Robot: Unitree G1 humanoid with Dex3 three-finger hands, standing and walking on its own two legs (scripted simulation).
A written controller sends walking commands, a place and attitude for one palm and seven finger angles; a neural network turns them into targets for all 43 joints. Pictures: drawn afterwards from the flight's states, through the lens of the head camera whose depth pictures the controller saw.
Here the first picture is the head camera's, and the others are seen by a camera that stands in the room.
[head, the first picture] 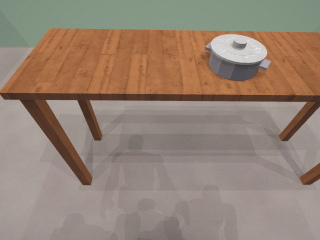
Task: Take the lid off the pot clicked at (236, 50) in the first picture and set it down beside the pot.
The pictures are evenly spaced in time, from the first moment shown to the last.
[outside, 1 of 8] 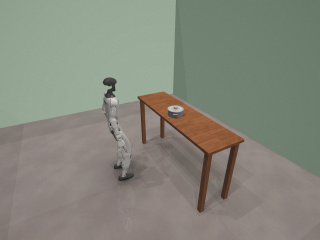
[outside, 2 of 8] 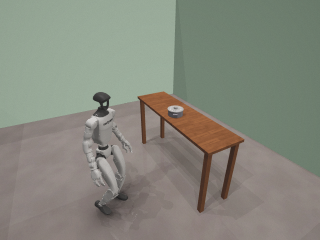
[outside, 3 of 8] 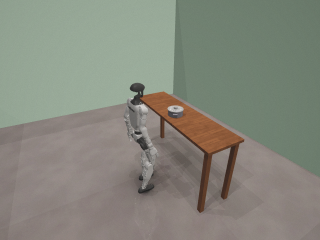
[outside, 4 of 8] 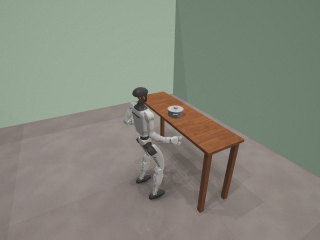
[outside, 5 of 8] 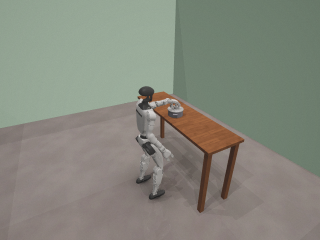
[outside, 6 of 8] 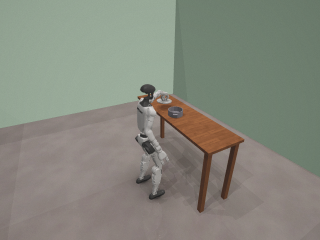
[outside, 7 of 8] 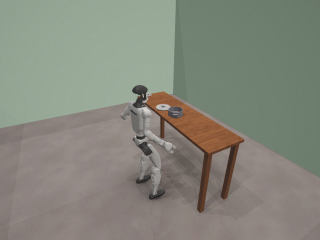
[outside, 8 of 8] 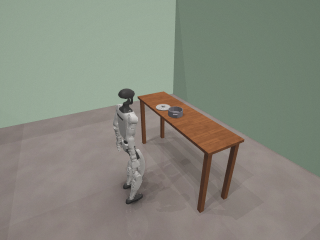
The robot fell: no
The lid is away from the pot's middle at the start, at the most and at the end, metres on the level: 0.00 0.25 0.24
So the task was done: yes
